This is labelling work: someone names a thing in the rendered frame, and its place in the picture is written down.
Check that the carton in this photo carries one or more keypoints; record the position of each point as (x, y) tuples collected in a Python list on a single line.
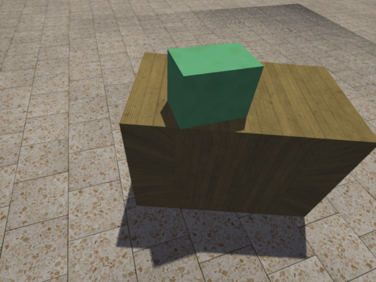
[(212, 83)]

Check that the pedestal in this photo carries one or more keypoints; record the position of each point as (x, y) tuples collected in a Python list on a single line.
[(302, 136)]

